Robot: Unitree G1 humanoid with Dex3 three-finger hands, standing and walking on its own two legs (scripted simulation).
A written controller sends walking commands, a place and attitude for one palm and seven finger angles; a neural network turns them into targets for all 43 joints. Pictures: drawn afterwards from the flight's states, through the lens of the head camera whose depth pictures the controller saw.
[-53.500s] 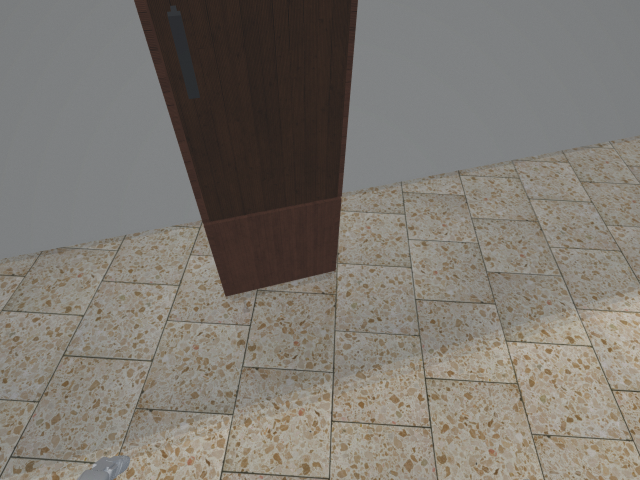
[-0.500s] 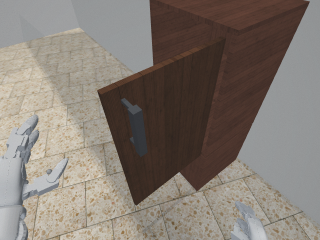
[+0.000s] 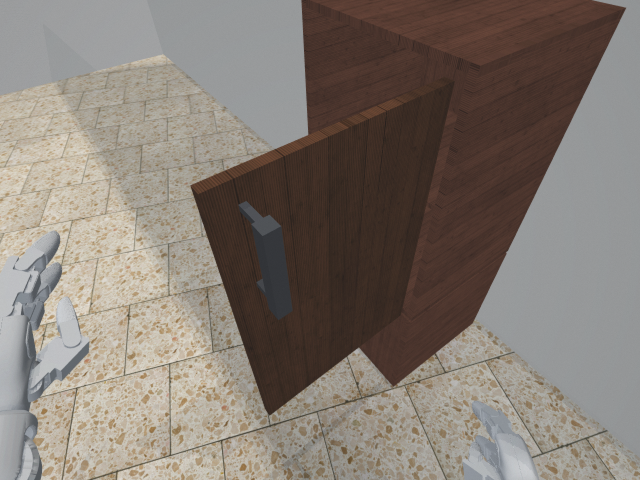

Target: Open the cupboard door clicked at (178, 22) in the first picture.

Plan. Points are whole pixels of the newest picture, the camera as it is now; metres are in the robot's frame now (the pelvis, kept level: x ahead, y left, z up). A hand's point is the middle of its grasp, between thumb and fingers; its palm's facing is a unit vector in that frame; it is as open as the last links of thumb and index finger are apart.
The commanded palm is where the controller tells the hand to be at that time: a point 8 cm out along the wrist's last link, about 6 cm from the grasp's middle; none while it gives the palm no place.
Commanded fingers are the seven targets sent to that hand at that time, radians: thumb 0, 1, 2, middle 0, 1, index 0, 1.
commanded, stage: step back with the hand held close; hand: left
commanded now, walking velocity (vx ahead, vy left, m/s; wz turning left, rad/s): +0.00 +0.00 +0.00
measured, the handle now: (265, 262) +0.32 +0.12 +0.13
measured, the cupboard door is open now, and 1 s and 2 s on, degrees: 92 92 92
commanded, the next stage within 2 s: stop stepping back and stand still in 1.10 s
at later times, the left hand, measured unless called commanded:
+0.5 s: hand (48, 382) +0.15 +0.27 +0.14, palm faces +0.30 -0.79 -0.54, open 7.4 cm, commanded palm +0.09 +0.32 +0.17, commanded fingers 0.00 0.90 0.90 -0.20 -0.30 -0.20 -0.30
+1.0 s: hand out of the picture +0.04 +0.30 +0.16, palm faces +0.46 -0.76 -0.46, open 7.4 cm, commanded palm -0.04 +0.33 +0.17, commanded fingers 0.00 0.90 0.90 -0.20 -0.30 -0.20 -0.30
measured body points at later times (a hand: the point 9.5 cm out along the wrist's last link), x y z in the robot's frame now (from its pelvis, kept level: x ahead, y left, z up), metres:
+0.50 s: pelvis -0.06 +0.02 +0.00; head -0.02 +0.02 +0.44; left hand +0.13 +0.31 +0.17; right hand +0.13 -0.22 -0.08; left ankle -0.04 +0.13 -0.74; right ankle -0.04 -0.13 -0.74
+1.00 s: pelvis -0.17 +0.03 -0.02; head -0.15 +0.05 +0.43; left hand +0.01 +0.34 +0.18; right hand -0.01 -0.20 -0.10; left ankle -0.04 +0.13 -0.74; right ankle -0.15 -0.12 -0.69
